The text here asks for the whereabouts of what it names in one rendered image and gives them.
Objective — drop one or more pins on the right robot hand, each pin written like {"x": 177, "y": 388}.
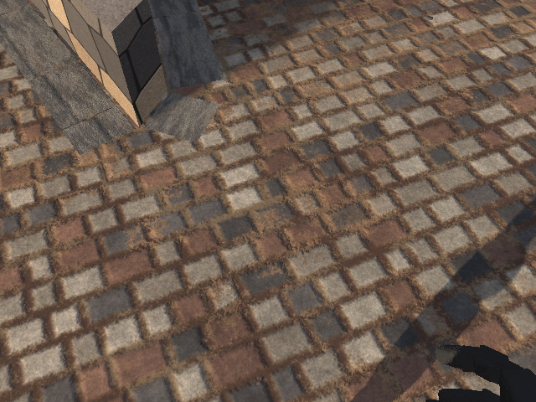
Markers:
{"x": 516, "y": 383}

